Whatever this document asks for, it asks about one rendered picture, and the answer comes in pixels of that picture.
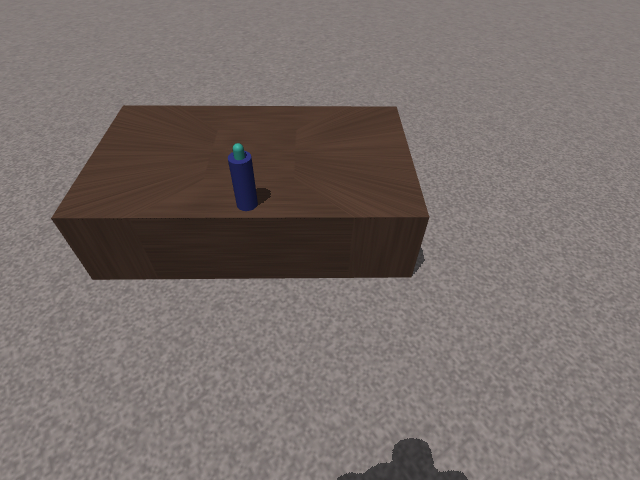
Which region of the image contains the bottle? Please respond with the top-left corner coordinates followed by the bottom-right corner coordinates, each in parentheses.
top-left (228, 143), bottom-right (258, 211)

